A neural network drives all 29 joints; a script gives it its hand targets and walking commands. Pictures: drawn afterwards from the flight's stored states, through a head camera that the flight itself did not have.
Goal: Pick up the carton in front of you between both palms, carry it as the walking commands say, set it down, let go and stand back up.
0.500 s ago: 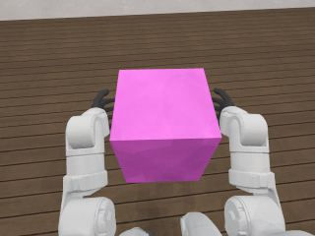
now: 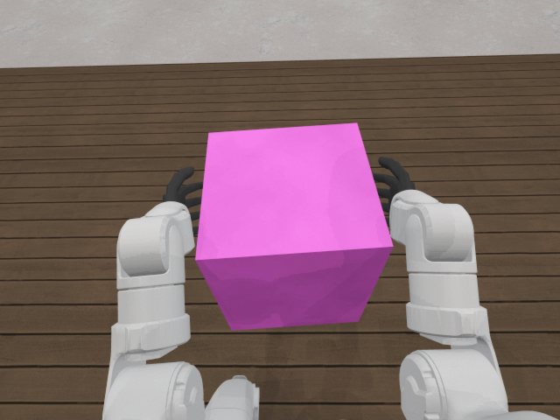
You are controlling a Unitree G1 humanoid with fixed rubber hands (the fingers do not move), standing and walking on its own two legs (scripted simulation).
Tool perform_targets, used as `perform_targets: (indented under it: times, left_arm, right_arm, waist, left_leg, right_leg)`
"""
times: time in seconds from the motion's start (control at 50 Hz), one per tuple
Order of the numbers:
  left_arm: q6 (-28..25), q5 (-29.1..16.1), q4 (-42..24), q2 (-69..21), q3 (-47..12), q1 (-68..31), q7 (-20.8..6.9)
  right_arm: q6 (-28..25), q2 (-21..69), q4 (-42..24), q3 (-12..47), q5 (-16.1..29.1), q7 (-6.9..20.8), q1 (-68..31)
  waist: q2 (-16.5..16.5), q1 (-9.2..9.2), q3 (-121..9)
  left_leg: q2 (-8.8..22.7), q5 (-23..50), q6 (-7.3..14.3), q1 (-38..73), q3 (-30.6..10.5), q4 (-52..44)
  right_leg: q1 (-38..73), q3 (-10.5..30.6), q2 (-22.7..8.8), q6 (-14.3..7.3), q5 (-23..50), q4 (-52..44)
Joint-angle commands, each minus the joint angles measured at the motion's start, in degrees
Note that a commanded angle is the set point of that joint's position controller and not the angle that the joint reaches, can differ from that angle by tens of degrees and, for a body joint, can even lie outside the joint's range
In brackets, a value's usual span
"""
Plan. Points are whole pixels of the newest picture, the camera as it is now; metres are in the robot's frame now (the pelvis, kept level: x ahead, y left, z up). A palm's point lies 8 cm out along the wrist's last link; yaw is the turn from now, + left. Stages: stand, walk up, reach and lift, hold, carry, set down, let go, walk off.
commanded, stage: carry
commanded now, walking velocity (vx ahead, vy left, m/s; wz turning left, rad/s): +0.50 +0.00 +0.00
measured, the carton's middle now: (289, 234) +0.36 +0.02 +0.01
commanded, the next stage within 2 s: none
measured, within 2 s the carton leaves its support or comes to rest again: neither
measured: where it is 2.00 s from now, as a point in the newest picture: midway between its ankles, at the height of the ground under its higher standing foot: (294, 222)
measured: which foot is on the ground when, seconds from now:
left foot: up 0.00-0.22, down 0.24-0.76, up 0.78-1.00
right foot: down 0.00-0.26, up 0.28-0.74, down 0.76-1.00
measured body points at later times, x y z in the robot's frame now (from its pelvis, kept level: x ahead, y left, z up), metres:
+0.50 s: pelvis +0.31 +0.05 -0.04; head +0.37 +0.05 +0.41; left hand +0.69 +0.17 +0.04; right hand +0.66 -0.13 +0.04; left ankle +0.30 +0.08 -0.77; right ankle +0.34 -0.11 -0.70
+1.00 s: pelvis +0.62 +0.00 -0.08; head +0.66 -0.01 +0.37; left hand +0.97 +0.17 +0.01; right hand +0.99 -0.13 +0.00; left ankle +0.65 +0.16 -0.74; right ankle +0.60 -0.03 -0.81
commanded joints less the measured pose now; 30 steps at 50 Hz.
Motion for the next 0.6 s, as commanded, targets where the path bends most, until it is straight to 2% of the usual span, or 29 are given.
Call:
perform_targets:
  times: [0.0, 0.08, 0.14, 0.16, 0.18, 0.2, 0.22, 0.24, 0.26, 0.28, 0.3, 0.32, 0.34, 0.38, 0.4, 0.44, 0.48, 0.52, 0.58]
  left_arm:
    - [-1.65, -28.51, -9.98, -64.14, -42.31, -43.25, -15.37]
    - [-1.98, -28.6, -11.49, -61.5, -43.34, -41.84, -15.37]
    - [-1.7, -27.57, -8.71, -59.02, -42.96, -38.37, -15.21]
    - [-1.54, -27.13, -7.16, -58.4, -42.66, -37.38, -15.21]
    - [-1.36, -26.85, -5.59, -58.12, -42.3, -36.7, -15.28]
    - [-1.21, -26.68, -4.04, -58.01, -42.05, -36.82, -15.44]
    - [-1.17, -26.24, -2.43, -57.75, -41.83, -37.37, -15.57]
    - [-1.05, -25.78, -0.74, -57.43, -41.05, -37.63, -15.7]
    - [-0.26, -25.66, 1.8, -58.67, -40.37, -38.74, -15.45]
    - [-0.18, -25.14, 1.61, -58.8, -39.62, -38.61, -15.18]
    - [-0.43, -25.11, 0.12, -59.79, -39.52, -41.31, -14.97]
    - [-0.83, -25.09, -0.99, -61.44, -39.04, -43.3, -14.61]
    - [-1.19, -24.74, -2.07, -62.13, -38.58, -44.13, -14.11]
    - [-1.68, -23.51, -3.63, -62.91, -38.19, -42.71, -12.92]
    - [-1.92, -22.94, -4.1, -63.1, -38.23, -41.44, -12.38]
    - [-2.42, -21.75, -4.99, -62.83, -38.34, -39.13, -11.46]
    - [-2.84, -20.72, -6.21, -61.91, -38.82, -37.63, -10.79]
    - [-3.1, -20.18, -7.87, -60.73, -39.67, -37.21, -10.39]
    - [-2.74, -20.13, -10.0, -58.3, -40.84, -37.67, -10.14]
  right_arm:
    - [-2.85, 61.27, -6.4, 39.3, 21.59, 10.61, -36.22]
    - [-3.1, 58.18, -9.96, 40.77, 20.7, 9.85, -36.35]
    - [-2.14, 54.93, -9.19, 40.72, 20.05, 10.15, -34.62]
    - [-1.75, 53.89, -8.21, 40.31, 19.79, 10.41, -33.94]
    - [-1.43, 52.98, -6.8, 39.65, 19.42, 10.7, -33.24]
    - [-1.24, 52.32, -5.1, 38.87, 19.05, 11.04, -32.41]
    - [-1.1, 51.48, -3.71, 37.9, 18.76, 11.47, -32.06]
    - [-0.83, 50.47, -2.08, 36.44, 18.97, 11.97, -31.58]
    - [-0.87, 49.32, 1.02, 34.63, 17.63, 12.2, -32.21]
    - [-0.89, 51.25, 2.72, 35.28, 18.87, 12.68, -30.98]
    - [-1.21, 54.66, 1.37, 36.32, 21.08, 13.33, -33.56]
    - [-1.52, 57.94, -1.19, 37.59, 23.56, 13.9, -37.78]
    - [-1.77, 60.57, -3.42, 39.02, 25.86, 14.31, -41.93]
    - [-2.26, 63.75, -6.06, 40.97, 28.9, 14.61, -45.63]
    - [-2.4, 64.27, -7.04, 41.38, 29.8, 14.63, -45.73]
    - [-2.61, 64.3, -8.01, 41.61, 30.44, 14.64, -44.23]
    - [-2.82, 63.69, -8.43, 41.71, 30.3, 14.72, -42.18]
    - [-3.01, 62.67, -9.28, 42.23, 30.13, 14.81, -41.34]
    - [-2.82, 60.5, -9.81, 42.61, 29.68, 14.69, -39.8]
  waist:
    - [-4.36, 0.82, -29.31]
    - [-4.58, 2.53, -27.54]
    - [-5.29, 3.84, -25.77]
    - [-5.62, 3.09, -25.82]
    - [-5.64, 1.29, -26.77]
    - [-4.51, -1.48, -28.45]
    - [-1.83, -3.92, -29.22]
    - [5.4, -3.64, -31.3]
    - [17.79, -6.79, -37.66]
    - [15.4, -7.16, -39.18]
    - [10.7, -7.38, -34.11]
    - [4.45, -6.74, -30.5]
    - [2.65, -5.68, -28.17]
    - [3.11, -4.61, -27.79]
    - [4.05, -4.51, -28.23]
    - [6.16, -5.48, -29.14]
    - [6.93, -6.43, -29.91]
    - [7.09, -7.08, -29.68]
    - [6.72, -8.68, -27.76]
  left_leg:
    - [-0.14, 7.01, -0.44, -7.07, 2.01, -6.67]
    - [-3.09, 20.19, 0.12, -3.7, 5.82, -21.97]
    - [-4.77, 28.45, 1.91, 2.25, 7.61, -33.53]
    - [-4.85, 30.81, 3.03, 6.96, 7.88, -36.5]
    - [-5.19, 32.51, 3.76, 13.66, 8.49, -38.34]
    - [-4.65, 35.43, 3.99, 23.01, 9.05, -41.29]
    - [-0.37, 37.91, 3.91, 33.58, 6.05, -40.09]
    - [10.99, 58.74, 3.85, 46.62, -5.37, -29.91]
    - [22.55, 57.25, 16.62, 61.54, -25.63, -27.04]
    - [22.1, 33.61, 19.43, 59.92, -31.91, -32.11]
    - [18.16, 24.45, 17.36, 53.0, -29.09, -35.41]
    - [16.38, 23.39, 14.84, 46.53, -25.37, -37.14]
    - [15.34, 26.64, 13.89, 40.77, -21.84, -37.96]
    - [13.33, 26.83, 11.59, 35.06, -17.79, -39.41]
    - [12.74, 30.12, 11.16, 35.52, -16.2, -38.98]
    - [11.71, 40.49, 10.55, 39.67, -13.14, -37.2]
    - [10.82, 49.05, 9.56, 43.38, -10.52, -35.55]
    - [9.05, 53.14, 8.36, 45.41, -7.97, -34.36]
    - [5.49, 53.9, 7.18, 47.05, -4.48, -32.57]
  right_leg:
    - [28.81, 16.2, -15.34, -3.01, 42.32, -4.26]
    - [29.94, 10.55, -10.18, -1.33, 44.82, -2.4]
    - [29.85, 8.4, -8.92, -1.02, 40.83, 0.65]
    - [28.06, 7.86, -9.02, -0.48, 40.4, 3.29]
    - [25.61, 6.91, -9.0, 0.54, 41.48, 7.84]
    - [21.71, 4.48, -8.32, 2.09, 39.39, 15.26]
    - [12.91, 3.95, -6.76, 3.36, 27.85, 23.58]
    - [-1.8, 3.37, -4.0, 4.62, -5.26, 33.63]
    - [-19.01, 6.92, 2.62, 7.44, -26.04, 49.96]
    - [-24.43, 9.17, 0.42, 5.76, -24.34, 54.8]
    - [-26.66, 9.24, -1.18, 4.96, -20.44, 52.34]
    - [-25.56, 9.26, -2.8, 5.12, -16.21, 48.2]
    - [-23.64, 9.07, -4.05, 5.43, -13.68, 43.94]
    - [-19.04, 8.09, -4.95, 6.36, -11.88, 37.95]
    - [-19.28, 7.43, -5.04, 6.74, -11.24, 35.64]
    - [-22.51, 6.09, -5.13, 7.1, -8.15, 30.95]
    - [-24.61, 5.06, -4.79, 7.12, -3.55, 26.73]
    - [-24.96, 4.18, -4.09, 6.65, 2.21, 21.5]
    - [-22.7, 1.18, -1.53, 6.01, 10.97, 9.73]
